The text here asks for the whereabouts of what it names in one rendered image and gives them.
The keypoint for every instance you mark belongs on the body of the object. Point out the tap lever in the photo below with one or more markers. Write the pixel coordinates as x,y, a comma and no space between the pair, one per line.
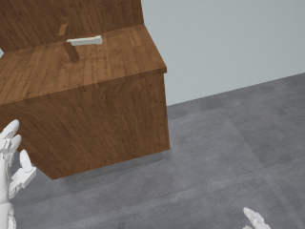
86,41

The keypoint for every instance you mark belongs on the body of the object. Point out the left robot hand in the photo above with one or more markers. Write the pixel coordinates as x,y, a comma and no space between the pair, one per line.
8,145

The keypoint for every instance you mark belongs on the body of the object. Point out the left robot forearm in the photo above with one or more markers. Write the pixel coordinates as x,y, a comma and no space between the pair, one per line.
7,221

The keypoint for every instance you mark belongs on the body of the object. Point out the counter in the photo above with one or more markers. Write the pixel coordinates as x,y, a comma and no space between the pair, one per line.
81,107

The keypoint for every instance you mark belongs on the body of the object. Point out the right robot hand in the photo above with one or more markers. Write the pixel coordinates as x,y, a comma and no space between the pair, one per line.
256,220

